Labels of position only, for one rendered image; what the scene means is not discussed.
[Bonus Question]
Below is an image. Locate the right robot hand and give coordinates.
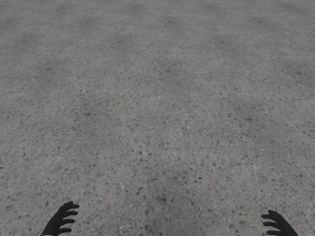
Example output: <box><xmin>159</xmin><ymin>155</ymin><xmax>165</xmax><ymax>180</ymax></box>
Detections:
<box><xmin>261</xmin><ymin>209</ymin><xmax>298</xmax><ymax>236</ymax></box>

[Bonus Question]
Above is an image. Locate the left robot hand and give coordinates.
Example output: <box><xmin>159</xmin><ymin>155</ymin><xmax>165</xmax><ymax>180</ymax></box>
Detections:
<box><xmin>40</xmin><ymin>201</ymin><xmax>80</xmax><ymax>236</ymax></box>

